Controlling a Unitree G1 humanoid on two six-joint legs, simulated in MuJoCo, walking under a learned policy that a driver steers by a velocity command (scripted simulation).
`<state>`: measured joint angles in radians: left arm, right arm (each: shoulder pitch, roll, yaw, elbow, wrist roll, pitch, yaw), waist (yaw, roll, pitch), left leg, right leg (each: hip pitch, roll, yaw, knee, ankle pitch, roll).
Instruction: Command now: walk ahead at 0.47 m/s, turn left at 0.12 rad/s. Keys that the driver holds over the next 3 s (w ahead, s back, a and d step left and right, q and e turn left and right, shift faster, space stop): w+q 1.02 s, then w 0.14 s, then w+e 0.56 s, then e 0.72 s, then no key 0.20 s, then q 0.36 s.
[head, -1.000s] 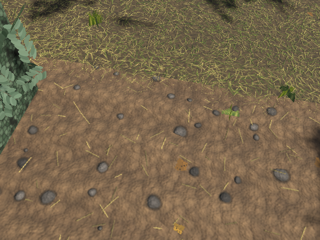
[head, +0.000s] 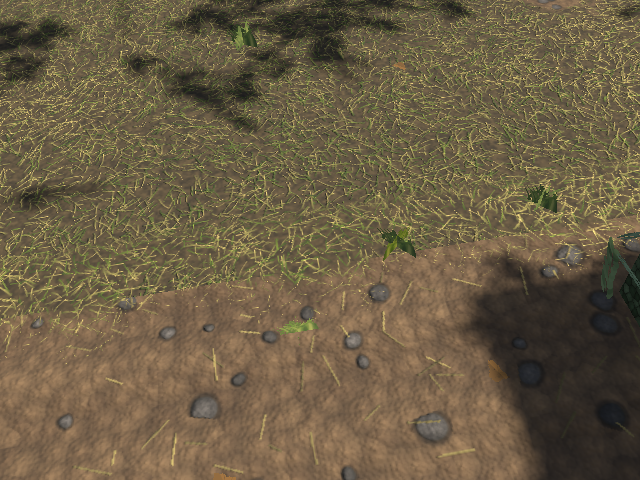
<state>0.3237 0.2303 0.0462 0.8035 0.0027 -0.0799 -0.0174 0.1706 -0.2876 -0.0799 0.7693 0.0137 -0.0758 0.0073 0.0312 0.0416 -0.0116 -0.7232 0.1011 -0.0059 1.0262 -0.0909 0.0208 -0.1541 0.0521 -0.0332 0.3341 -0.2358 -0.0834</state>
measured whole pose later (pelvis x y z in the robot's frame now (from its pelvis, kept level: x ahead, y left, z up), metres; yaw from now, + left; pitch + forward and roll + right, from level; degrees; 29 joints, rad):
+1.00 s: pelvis +0.58 +0.04 +0.00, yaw +33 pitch +1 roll -1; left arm 0.34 0.26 0.07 0.76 0.01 -0.10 0.00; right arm 0.18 -0.31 -0.08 0.64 0.02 -0.01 0.01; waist 0.06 0.05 0.01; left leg -0.69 0.07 -0.06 1.07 -0.20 -0.01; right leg -0.15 0.00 -0.11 0.34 -0.22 -0.03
